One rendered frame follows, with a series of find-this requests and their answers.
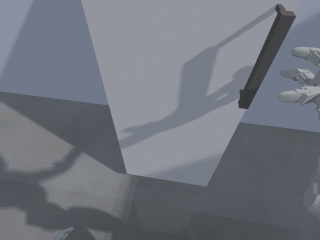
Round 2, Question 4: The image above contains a robot left hand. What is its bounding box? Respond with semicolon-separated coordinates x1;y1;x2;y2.
54;227;74;240

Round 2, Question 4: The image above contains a robot right hand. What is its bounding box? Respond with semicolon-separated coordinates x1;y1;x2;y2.
277;47;320;105

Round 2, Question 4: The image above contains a fridge door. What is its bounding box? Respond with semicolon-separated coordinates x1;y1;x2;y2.
81;0;301;187

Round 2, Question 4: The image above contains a robot right upper arm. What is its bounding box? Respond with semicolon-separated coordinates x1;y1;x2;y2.
303;172;320;227

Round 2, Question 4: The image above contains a handle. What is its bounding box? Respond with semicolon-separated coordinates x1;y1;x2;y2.
238;4;296;109

